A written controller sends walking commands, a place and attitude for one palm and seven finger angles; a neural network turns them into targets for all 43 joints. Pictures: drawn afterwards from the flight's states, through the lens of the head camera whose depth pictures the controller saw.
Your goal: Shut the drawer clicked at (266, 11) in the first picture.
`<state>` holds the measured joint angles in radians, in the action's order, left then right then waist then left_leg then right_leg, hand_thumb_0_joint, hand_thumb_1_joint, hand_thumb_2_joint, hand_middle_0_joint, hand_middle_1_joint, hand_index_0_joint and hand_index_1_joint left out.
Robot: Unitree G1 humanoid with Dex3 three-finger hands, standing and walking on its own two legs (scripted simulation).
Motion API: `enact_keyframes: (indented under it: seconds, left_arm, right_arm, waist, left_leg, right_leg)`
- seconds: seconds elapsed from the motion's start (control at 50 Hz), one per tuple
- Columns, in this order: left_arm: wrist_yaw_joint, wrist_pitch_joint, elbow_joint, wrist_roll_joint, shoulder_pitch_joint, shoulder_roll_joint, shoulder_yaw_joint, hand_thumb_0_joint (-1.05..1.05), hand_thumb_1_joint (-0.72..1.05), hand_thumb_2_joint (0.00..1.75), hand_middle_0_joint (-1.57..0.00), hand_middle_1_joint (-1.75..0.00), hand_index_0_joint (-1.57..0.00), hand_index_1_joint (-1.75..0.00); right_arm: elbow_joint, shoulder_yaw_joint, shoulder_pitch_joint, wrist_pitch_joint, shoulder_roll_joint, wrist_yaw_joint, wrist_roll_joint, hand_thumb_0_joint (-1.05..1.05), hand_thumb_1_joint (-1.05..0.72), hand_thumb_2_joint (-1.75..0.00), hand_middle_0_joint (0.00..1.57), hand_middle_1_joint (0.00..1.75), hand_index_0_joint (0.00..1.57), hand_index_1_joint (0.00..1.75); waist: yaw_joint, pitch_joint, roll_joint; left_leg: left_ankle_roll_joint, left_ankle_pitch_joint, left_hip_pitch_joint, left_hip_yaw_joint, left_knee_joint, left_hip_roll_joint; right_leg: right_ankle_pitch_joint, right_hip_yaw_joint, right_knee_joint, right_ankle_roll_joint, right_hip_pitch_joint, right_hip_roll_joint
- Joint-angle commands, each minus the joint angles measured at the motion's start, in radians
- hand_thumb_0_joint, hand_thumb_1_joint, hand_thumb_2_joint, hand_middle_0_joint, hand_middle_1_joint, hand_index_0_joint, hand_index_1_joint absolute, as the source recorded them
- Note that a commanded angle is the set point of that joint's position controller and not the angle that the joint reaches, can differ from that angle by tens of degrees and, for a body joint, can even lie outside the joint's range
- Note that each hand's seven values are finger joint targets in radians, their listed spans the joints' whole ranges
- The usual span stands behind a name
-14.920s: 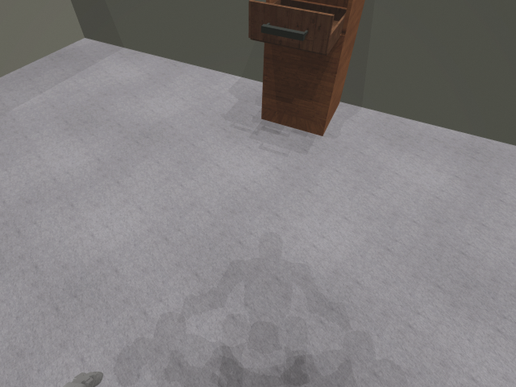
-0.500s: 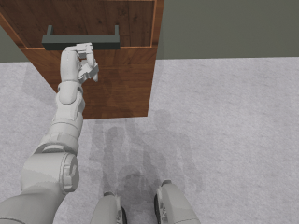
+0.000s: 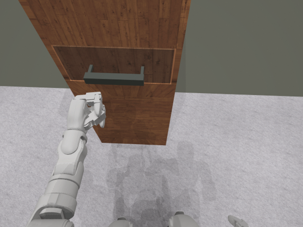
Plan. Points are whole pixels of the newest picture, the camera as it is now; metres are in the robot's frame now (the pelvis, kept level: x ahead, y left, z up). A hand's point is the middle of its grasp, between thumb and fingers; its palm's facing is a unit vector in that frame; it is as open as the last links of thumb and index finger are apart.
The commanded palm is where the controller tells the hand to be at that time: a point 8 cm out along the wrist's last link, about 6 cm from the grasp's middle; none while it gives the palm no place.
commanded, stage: draw the hand back to the body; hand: left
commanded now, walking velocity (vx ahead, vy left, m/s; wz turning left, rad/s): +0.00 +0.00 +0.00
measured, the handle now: (115, 73) +0.59 +0.11 +0.00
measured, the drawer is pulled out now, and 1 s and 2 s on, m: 0.00 0.00 0.00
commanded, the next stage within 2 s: step back with the hand held close in 1.06 s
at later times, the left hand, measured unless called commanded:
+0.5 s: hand (42, 147) +0.27 +0.20 +0.15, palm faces +0.19 -0.94 -0.27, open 3.3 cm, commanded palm +0.23 +0.24 +0.16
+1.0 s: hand out of the picture +0.18 +0.26 +0.23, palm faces +0.44 -0.80 -0.41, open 3.3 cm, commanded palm +0.14 +0.29 +0.23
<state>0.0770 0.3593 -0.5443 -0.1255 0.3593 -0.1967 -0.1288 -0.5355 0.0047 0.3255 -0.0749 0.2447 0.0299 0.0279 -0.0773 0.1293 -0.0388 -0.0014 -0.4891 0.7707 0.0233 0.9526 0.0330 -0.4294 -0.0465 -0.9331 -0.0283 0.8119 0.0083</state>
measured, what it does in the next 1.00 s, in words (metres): rises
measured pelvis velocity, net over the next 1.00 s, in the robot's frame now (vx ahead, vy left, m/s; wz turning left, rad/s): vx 0.01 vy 0.01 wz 0.02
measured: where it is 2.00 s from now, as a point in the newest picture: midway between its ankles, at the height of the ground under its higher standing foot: outside the picture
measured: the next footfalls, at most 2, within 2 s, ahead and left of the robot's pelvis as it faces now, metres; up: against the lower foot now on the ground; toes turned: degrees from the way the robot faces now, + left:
none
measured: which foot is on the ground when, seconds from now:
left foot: down 0.00-1.00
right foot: down 0.00-1.00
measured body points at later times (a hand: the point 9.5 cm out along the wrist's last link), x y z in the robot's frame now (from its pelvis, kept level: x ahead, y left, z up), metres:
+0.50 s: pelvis +0.01 +0.01 +0.05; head +0.01 -0.01 +0.50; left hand +0.25 +0.25 +0.16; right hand +0.21 -0.21 -0.03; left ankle -0.02 +0.12 -0.68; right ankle +0.01 -0.10 -0.68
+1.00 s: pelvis +0.01 +0.01 +0.06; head -0.01 -0.02 +0.51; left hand +0.15 +0.30 +0.25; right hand +0.20 -0.20 -0.03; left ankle -0.02 +0.12 -0.68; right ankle +0.01 -0.10 -0.68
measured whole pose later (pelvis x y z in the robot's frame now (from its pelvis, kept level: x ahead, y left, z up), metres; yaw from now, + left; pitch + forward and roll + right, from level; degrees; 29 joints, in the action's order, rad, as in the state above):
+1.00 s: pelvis +0.01 +0.01 +0.06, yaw +1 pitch -4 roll -1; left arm -0.10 0.08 0.49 -0.06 -0.53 -0.34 -0.31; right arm -0.63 0.03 0.21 0.10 0.24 -0.08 0.00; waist 0.07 -0.01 -0.08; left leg 0.01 -0.30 0.07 0.02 0.44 0.01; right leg -0.25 -0.05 -0.42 -0.01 0.10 0.00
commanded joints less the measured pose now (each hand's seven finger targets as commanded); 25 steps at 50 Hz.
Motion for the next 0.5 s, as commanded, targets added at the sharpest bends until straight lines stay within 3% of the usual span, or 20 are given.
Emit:
enact_keyframes:
  seconds: [0.0, 0.08, 0.12, 0.16, 0.18, 0.2, 0.22, 0.24, 0.28, 0.44, 0.48]
  left_arm:
    - [0.039, 0.051, 0.27, -0.035, 0.224, -0.141, -0.016, 0.0, 0.9, 0.9, -1.4, -1.6, -1.4, -1.6]
    - [0.091, 0.019, 0.399, -0.071, 0.091, -0.127, 0.007, 0.0, 0.9, 0.9, -1.4, -1.6, -1.4, -1.6]
    - [0.103, -0.007, 0.436, -0.091, 0.03, -0.154, -0.022, 0.0, 0.9, 0.9, -1.4, -1.6, -1.4, -1.6]
    - [0.113, -0.029, 0.478, -0.104, 0.004, -0.165, -0.027, 0.0, 0.9, 0.9, -1.4, -1.6, -1.4, -1.6]
    - [0.014, -0.07, 0.569, 0.004, -0.062, -0.232, 0.013, 0.0, 0.9, 0.9, -1.4, -1.6, -1.4, -1.6]
    - [-0.038, -0.103, 0.619, 0.016, -0.099, -0.196, 0.023, 0.0, 0.9, 0.9, -1.4, -1.6, -1.4, -1.6]
    - [-0.072, -0.133, 0.629, 0.031, -0.148, -0.179, 0.041, 0.0, 0.9, 0.9, -1.4, -1.6, -1.4, -1.6]
    - [-0.101, -0.156, 0.652, 0.042, -0.149, -0.197, 0.029, 0.0, 0.9, 0.9, -1.4, -1.6, -1.4, -1.6]
    - [-0.135, -0.187, 0.69, 0.055, -0.179, -0.211, 0.016, 0.0, 0.9, 0.9, -1.4, -1.6, -1.4, -1.6]
    - [-0.178, -0.246, 0.905, 0.074, -0.35, -0.192, 0.006, 0.0, 0.9, 0.9, -1.4, -1.6, -1.4, -1.6]
    - [-0.178, -0.257, 0.927, 0.072, -0.423, -0.201, -0.011, 0.0, 0.9, 0.9, -1.4, -1.6, -1.4, -1.6]
  right_arm:
    - [0.108, -0.045, 0.016, 0.059, 0.136, -0.018, 0.012, 0.0, -0.9, -0.9, 0.2, 0.3, 0.2, 0.3]
    - [0.144, -0.036, -0.039, 0.091, 0.128, -0.025, 0.021, 0.0, -0.9, -0.9, 0.2, 0.3, 0.2, 0.3]
    - [0.156, -0.031, -0.063, 0.105, 0.13, -0.03, 0.025, 0.0, -0.9, -0.9, 0.2, 0.3, 0.2, 0.3]
    - [0.17, -0.025, -0.093, 0.123, 0.133, -0.037, 0.028, 0.0, -0.9, -0.9, 0.2, 0.3, 0.2, 0.3]
    - [0.17, -0.031, -0.168, 0.093, 0.111, -0.063, 0.029, 0.0, -0.9, -0.9, 0.2, 0.3, 0.2, 0.3]
    - [0.189, -0.024, -0.175, 0.09, 0.102, -0.077, 0.027, 0.0, -0.9, -0.9, 0.2, 0.3, 0.2, 0.3]
    - [0.181, -0.015, -0.189, 0.086, 0.099, -0.086, 0.023, 0.0, -0.9, -0.9, 0.2, 0.3, 0.2, 0.3]
    - [0.174, -0.011, -0.198, 0.083, 0.098, -0.096, 0.022, 0.0, -0.9, -0.9, 0.2, 0.3, 0.2, 0.3]
    - [0.161, -0.003, -0.216, 0.083, 0.097, -0.114, 0.015, 0.0, -0.9, -0.9, 0.2, 0.3, 0.2, 0.3]
    - [0.129, 0.022, -0.249, 0.133, 0.076, -0.125, -0.009, 0.0, -0.9, -0.9, 0.2, 0.3, 0.2, 0.3]
    - [0.119, 0.022, -0.255, 0.143, 0.079, -0.122, -0.016, 0.0, -0.9, -0.9, 0.2, 0.3, 0.2, 0.3]
  waist:
    - [-0.006, 0.309, 0.026]
    - [0.023, 0.311, -0.016]
    - [0.028, 0.272, 0.037]
    - [0.031, 0.219, 0.048]
    - [0.076, 0.229, 0.057]
    - [0.064, 0.192, 0.035]
    - [0.072, 0.154, 0.02]
    - [0.066, 0.12, 0.034]
    - [0.07, 0.094, 0.066]
    - [0.098, 0.04, -0.029]
    - [0.104, 0.01, 0.014]
  left_leg:
    - [0.034, 0.32, -0.157, 0.011, -0.136, -0.05]
    - [0.034, 0.378, -0.251, 0.001, -0.187, -0.048]
    - [0.034, 0.355, -0.253, -0.003, -0.211, -0.046]
    - [0.036, 0.321, -0.264, -0.008, -0.238, -0.046]
    - [0.036, 0.319, -0.34, 0.005, -0.301, -0.043]
    - [0.035, 0.303, -0.367, 0.002, -0.329, -0.041]
    - [0.037, 0.292, -0.384, 0.002, -0.349, -0.039]
    - [0.038, 0.287, -0.402, 0.001, -0.365, -0.036]
    - [0.044, 0.3, -0.449, -0.005, -0.405, -0.033]
    - [0.034, 0.46, -0.644, -0.016, -0.524, -0.023]
    - [0.036, 0.48, -0.653, -0.014, -0.543, -0.021]
  right_leg:
    - [0.426, 0.034, 0.149, 0.013, -0.396, 0.01]
    - [0.463, 0.02, 0.174, 0.007, -0.455, 0.007]
    - [0.442, 0.017, 0.2, 0.011, -0.472, 0.006]
    - [0.396, 0.015, 0.224, 0.012, -0.474, 0.005]
    - [0.334, 0.059, 0.289, 0.007, -0.526, -0.019]
    - [0.304, 0.053, 0.318, 0.009, -0.525, -0.024]
    - [0.288, 0.05, 0.342, 0.009, -0.535, -0.026]
    - [0.278, 0.047, 0.364, 0.011, -0.537, -0.025]
    - [0.282, 0.044, 0.401, 0.014, -0.568, -0.022]
    - [0.4, 0.012, 0.486, 0.004, -0.683, -0.019]
    - [0.42, 0.012, 0.509, 0.007, -0.702, -0.018]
